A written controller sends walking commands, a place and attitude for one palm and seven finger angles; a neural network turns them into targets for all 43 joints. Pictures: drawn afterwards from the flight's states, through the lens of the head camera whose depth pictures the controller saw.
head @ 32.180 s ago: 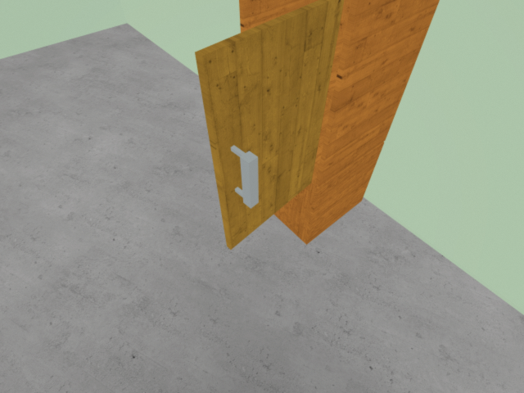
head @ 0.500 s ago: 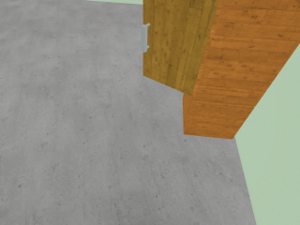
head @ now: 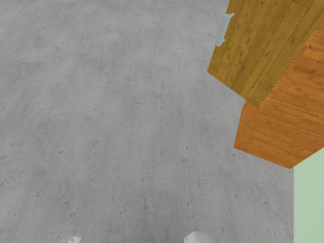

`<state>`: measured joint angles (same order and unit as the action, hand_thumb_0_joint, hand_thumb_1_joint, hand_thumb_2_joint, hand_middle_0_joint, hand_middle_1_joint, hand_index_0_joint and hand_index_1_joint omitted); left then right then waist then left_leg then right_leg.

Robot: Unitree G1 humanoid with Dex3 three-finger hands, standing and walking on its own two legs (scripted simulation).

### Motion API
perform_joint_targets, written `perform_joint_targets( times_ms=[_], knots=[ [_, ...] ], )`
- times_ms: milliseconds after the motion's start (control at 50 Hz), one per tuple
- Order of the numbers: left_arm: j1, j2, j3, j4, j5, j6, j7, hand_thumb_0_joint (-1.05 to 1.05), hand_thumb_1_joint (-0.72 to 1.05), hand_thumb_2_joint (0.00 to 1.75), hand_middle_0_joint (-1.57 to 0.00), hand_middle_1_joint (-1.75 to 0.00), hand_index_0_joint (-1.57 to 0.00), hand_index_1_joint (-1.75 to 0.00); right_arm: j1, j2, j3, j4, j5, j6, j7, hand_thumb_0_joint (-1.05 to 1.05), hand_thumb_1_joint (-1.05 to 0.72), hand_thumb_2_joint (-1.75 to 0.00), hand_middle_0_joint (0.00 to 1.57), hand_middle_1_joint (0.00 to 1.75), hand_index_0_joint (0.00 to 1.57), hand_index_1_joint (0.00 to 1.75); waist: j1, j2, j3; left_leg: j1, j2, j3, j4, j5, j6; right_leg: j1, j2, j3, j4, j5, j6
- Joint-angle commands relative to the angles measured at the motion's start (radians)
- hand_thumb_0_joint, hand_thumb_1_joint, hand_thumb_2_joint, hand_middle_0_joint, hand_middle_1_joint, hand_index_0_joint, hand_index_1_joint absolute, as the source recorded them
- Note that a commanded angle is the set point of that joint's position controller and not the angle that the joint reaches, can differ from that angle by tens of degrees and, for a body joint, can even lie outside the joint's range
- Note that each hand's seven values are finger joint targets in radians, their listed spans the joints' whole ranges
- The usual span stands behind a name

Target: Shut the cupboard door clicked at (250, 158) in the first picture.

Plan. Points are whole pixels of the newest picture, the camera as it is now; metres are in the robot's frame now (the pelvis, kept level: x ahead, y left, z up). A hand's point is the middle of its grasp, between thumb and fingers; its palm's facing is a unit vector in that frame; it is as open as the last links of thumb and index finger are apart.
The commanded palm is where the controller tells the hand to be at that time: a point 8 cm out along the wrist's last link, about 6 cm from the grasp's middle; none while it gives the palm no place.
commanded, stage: walk to a spot facing it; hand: left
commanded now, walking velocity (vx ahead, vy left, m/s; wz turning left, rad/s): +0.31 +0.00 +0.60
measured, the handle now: (225, 29) +1.05 -0.29 -0.04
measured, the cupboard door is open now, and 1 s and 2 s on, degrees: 64 64 64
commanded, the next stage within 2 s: turn to face it in 1.04 s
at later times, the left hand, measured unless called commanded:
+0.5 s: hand out of the picture +0.11 +0.14 -0.14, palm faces +0.32 -0.91 -0.25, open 7.4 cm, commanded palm none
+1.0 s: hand (71, 208) +0.22 +0.27 -0.17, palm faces +0.61 -0.77 -0.20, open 7.4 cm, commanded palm none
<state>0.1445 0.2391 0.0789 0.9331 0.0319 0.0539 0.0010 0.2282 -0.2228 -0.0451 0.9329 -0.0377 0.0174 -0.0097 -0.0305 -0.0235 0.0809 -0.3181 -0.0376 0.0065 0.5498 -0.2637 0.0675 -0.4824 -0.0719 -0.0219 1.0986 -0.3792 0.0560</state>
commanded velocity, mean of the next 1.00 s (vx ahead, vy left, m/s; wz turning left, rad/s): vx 0.31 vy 0.00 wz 0.55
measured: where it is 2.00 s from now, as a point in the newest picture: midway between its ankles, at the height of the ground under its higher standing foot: (131, 190)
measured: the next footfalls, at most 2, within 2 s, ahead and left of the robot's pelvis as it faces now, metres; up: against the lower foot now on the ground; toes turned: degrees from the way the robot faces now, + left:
right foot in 0.30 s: +0.15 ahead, -0.17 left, +0.00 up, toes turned +11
left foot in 0.76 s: +0.30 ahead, +0.14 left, +0.00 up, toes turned +37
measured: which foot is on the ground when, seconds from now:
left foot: down 0.00-0.30, up 0.32-0.74, down 0.76-1.00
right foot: up 0.00-0.28, down 0.30-0.74, up 0.76-1.00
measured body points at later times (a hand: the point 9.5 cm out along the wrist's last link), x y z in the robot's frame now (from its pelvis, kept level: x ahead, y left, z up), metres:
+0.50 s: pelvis +0.13 -0.06 +0.01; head +0.17 -0.07 +0.46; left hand +0.10 +0.19 -0.12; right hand +0.25 -0.30 -0.15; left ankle +0.08 +0.08 -0.64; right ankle +0.11 -0.18 -0.73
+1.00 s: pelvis +0.29 +0.06 +0.00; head +0.31 +0.11 +0.45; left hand +0.19 +0.31 -0.15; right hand +0.50 -0.08 -0.13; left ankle +0.27 +0.12 -0.73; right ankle +0.43 -0.07 -0.65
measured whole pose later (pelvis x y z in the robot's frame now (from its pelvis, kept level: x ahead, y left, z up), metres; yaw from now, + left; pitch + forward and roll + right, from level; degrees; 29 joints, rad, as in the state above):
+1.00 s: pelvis +0.29 +0.06 +0.00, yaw +37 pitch +0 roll -1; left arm 0.22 0.23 0.07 0.90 0.04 0.00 -0.02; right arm 0.19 -0.20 -0.01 0.92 -0.02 -0.03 0.01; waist 0.01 -0.02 0.10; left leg -0.26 -0.08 0.04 0.48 -0.22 0.11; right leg -0.61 -0.16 0.00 1.13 -0.25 0.07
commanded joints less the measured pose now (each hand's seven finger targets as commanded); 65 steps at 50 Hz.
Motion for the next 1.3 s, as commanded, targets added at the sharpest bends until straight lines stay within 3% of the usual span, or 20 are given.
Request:
perform_joint_targets(
  times_ms=[0,160,240,260,280,300,360,440,600,680,700,740,780,860,1000,1120,1200,1240,1260,1280],
  knots=[
    [-0.026,0.089,0.018,-0.093,0.002,-0.046,-0.01,0.0,0.9,0.9,-0.2,-0.3,-0.2,-0.3,0.112,-0.19,-0.048,-0.038,0.009,-0.03,-0.018,0.0,-0.9,-0.9,0.2,0.3,0.2,0.3,-0.02,0.104,-0.118,0.265,0.237,-0.397,-0.295,-0.07,0.085,-0.173,-0.003,0.042,-0.044,0.062,0.015],
    [-0.109,0.09,0.004,-0.159,-0.004,-0.063,-0.024,0.0,0.9,0.9,-0.2,-0.3,-0.2,-0.3,0.119,-0.203,-0.06,-0.033,0.006,-0.03,-0.005,0.0,-0.9,-0.9,0.2,0.3,0.2,0.3,-0.034,0.194,-0.069,0.205,0.211,-0.451,-0.291,-0.144,0.122,-0.081,0.034,0.014,-0.355,0.02,0.018],
    [0.104,0.117,0.02,-0.095,-0.006,-0.077,-0.02,0.0,0.9,0.9,-0.2,-0.3,-0.2,-0.3,0.015,-0.184,-0.06,-0.055,0.015,-0.026,-0.001,0.0,-0.9,-0.9,0.2,0.3,0.2,0.3,0.081,0.128,-0.113,-0.118,0.112,-0.367,-0.119,-0.189,0.055,0.42,0.071,-0.004,-0.643,0.12,0.002],
    [0.207,0.194,0.038,-0.069,0.002,-0.09,-0.007,0.0,0.9,0.9,-0.2,-0.3,-0.2,-0.3,0.013,-0.126,-0.049,-0.068,0.025,-0.03,0.004,0.0,-0.9,-0.9,0.2,0.3,0.2,0.3,0.129,-0.069,-0.151,-0.343,0.019,-0.258,0.071,-0.291,0.001,0.661,-0.096,0.169,-0.774,-0.052,-0.034],
    [0.271,0.282,0.053,-0.064,0.01,-0.09,0.007,0.0,0.9,0.9,-0.2,-0.3,-0.2,-0.3,0.011,-0.066,-0.036,-0.098,0.028,-0.039,0.006,0.0,-0.9,-0.9,0.2,0.3,0.2,0.3,0.154,-0.351,-0.173,-0.471,-0.076,-0.073,0.412,-0.378,-0.057,0.693,-0.391,0.564,-0.936,-0.317,-0.129],
    [0.225,0.255,0.042,-0.071,-0.005,-0.08,0.016,0.0,0.9,0.9,-0.2,-0.3,-0.2,-0.3,-0.017,-0.133,-0.054,-0.101,0.011,-0.03,0.014,0.0,-0.9,-0.9,0.2,0.3,0.2,0.3,0.111,-0.229,-0.064,-0.469,0.011,-0.105,0.586,-0.325,-0.055,0.505,-0.436,0.581,-0.983,-0.439,-0.163],
    [0.094,0.141,0.019,-0.092,-0.004,-0.101,0.016,0.0,0.9,0.9,-0.2,-0.3,-0.2,-0.3,-0.001,-0.094,-0.046,-0.062,-0.001,-0.018,0.036,0.0,-0.9,-0.9,0.2,0.3,0.2,0.3,0.027,-0.163,0.018,-0.418,0.104,-0.073,0.695,-0.1,-0.073,0.312,-0.319,0.328,-0.956,-0.244,-0.148],
    [0.191,0.085,0.005,-0.044,-0.007,-0.127,0.014,0.0,0.9,0.9,-0.2,-0.3,-0.2,-0.3,-0.026,-0.049,-0.032,-0.059,0.01,-0.012,0.054,0.0,-0.9,-0.9,0.2,0.3,0.2,0.3,0.027,-0.14,-0.015,-0.412,0.103,0.002,0.605,0.007,-0.093,0.445,-0.228,-0.019,-0.861,0.4,-0.117],
    [0.342,0.096,0.0,0.029,-0.001,-0.136,0.023,0.0,0.9,0.9,-0.2,-0.3,-0.2,-0.3,-0.248,-0.019,0.002,-0.134,0.012,-0.021,0.075,0.0,-0.9,-0.9,0.2,0.3,0.2,0.3,0.077,-0.142,0.013,-0.358,0.071,0.135,0.205,0.016,-0.052,0.603,-0.245,-0.161,-0.78,0.84,-0.119],
    [0.289,0.165,0.016,0.009,-0.007,-0.135,0.019,0.0,0.9,0.9,-0.2,-0.3,-0.2,-0.3,-0.054,-0.083,-0.016,-0.095,0.007,-0.034,0.058,0.0,-0.9,-0.9,0.2,0.3,0.2,0.3,-0.038,-0.136,-0.1,0.004,-0.028,0.195,0.094,-0.014,0.019,0.524,-0.269,-0.24,-0.496,1.087,-0.101],
    [0.264,0.168,0.015,0.003,-0.012,-0.132,0.015,0.0,0.9,0.9,-0.2,-0.3,-0.2,-0.3,0.087,-0.137,-0.032,-0.062,0.001,-0.034,0.054,0.0,-0.9,-0.9,0.2,0.3,0.2,0.3,-0.112,-0.074,-0.182,0.252,-0.011,0.152,0.017,0.06,0.04,0.377,-0.252,-0.256,-0.276,0.91,-0.075],
    [0.219,0.092,0.001,-0.085,-0.025,-0.123,-0.007,0.0,0.9,0.9,-0.2,-0.3,-0.2,-0.3,0.282,-0.355,-0.087,-0.028,0.005,-0.041,0.028,0.0,-0.9,-0.9,0.2,0.3,0.2,0.3,-0.174,0.257,-0.369,0.66,0.454,-0.578,-0.129,0.303,0.262,-0.178,-0.014,-0.142,0.302,-0.211,-0.002],
    [0.15,0.093,0.012,-0.125,-0.016,-0.115,0.004,0.0,0.9,0.9,-0.2,-0.3,-0.2,-0.3,0.164,-0.311,-0.066,-0.05,0.014,-0.037,0.018,0.0,-0.9,-0.9,0.2,0.3,0.2,0.3,-0.097,0.043,-0.196,0.385,0.468,-0.489,-0.224,0.043,0.241,-0.214,-0.086,-0.008,0.323,-0.129,-0.024],
    [0.227,0.048,0.01,-0.045,0.008,-0.07,-0.011,0.0,0.9,0.9,-0.2,-0.3,-0.2,-0.3,-0.038,-0.162,-0.02,-0.095,0.013,-0.066,0.004,0.0,-0.9,-0.9,0.2,0.3,0.2,0.3,0.026,0.123,-0.036,0.009,0.256,-0.247,-0.315,-0.014,0.105,-0.072,-0.099,0.018,0.136,0.068,0.002],
    [0.074,0.063,0.014,-0.101,0.003,-0.061,-0.018,0.0,0.9,0.9,-0.2,-0.3,-0.2,-0.3,0.064,-0.139,-0.028,-0.036,0.025,-0.078,0.001,0.0,-0.9,-0.9,0.2,0.3,0.2,0.3,0.019,0.104,-0.046,0.148,0.22,-0.255,-0.352,0.102,0.124,-0.197,-0.073,0.028,-0.052,0.243,0.033],
    [-0.104,0.043,-0.006,-0.155,-0.007,-0.075,-0.016,0.0,0.9,0.9,-0.2,-0.3,-0.2,-0.3,0.181,-0.112,-0.026,0.021,0.019,-0.079,-0.008,0.0,-0.9,-0.9,0.2,0.3,0.2,0.3,-0.024,0.11,-0.037,0.293,0.217,-0.234,-0.258,0.522,0.128,-0.192,-0.021,0.001,-0.284,0.243,0.022],
    [-0.05,0.012,-0.034,-0.113,-0.011,-0.087,-0.003,0.0,0.9,0.9,-0.2,-0.3,-0.2,-0.3,0.219,-0.077,-0.015,0.067,0.011,-0.076,-0.029,0.0,-0.9,-0.9,0.2,0.3,0.2,0.3,-0.009,0.154,-0.087,0.366,0.211,-0.15,-0.134,0.775,0.075,-0.001,0.034,-0.036,-0.49,0.237,-0.041],
    [0.083,0.034,-0.028,-0.063,-0.012,-0.091,0.002,0.0,0.9,0.9,-0.2,-0.3,-0.2,-0.3,0.209,-0.081,-0.013,0.078,0.02,-0.072,-0.033,0.0,-0.9,-0.9,0.2,0.3,0.2,0.3,0.056,0.113,-0.128,0.303,0.198,-0.107,-0.025,0.76,0.022,0.234,0.058,-0.036,-0.615,0.368,-0.065],
    [0.177,0.07,-0.017,-0.031,-0.008,-0.098,0.007,0.0,0.9,0.9,-0.2,-0.3,-0.2,-0.3,0.21,-0.071,-0.013,0.078,0.029,-0.073,-0.03,0.0,-0.9,-0.9,0.2,0.3,0.2,0.3,0.091,0.048,-0.183,0.199,0.17,-0.08,0.082,0.663,-0.008,0.428,0.029,0.008,-0.627,0.563,-0.085],
    [0.27,0.13,-0.002,0.003,-0.001,-0.105,0.017,0.0,0.9,0.9,-0.2,-0.3,-0.2,-0.3,0.234,-0.047,-0.014,0.074,0.035,-0.077,-0.024,0.0,-0.9,-0.9,0.2,0.3,0.2,0.3,0.114,-0.084,-0.247,0.001,0.073,-0.025,0.287,0.345,-0.043,0.633,-0.135,0.218,-0.566,0.933,-0.17]
  ],
)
